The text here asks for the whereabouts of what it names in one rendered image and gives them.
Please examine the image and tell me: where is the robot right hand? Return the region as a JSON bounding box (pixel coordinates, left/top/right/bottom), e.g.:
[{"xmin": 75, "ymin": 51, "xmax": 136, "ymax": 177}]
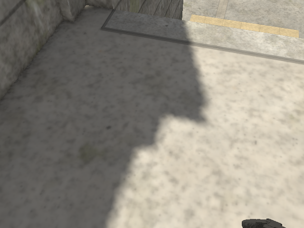
[{"xmin": 241, "ymin": 218, "xmax": 286, "ymax": 228}]

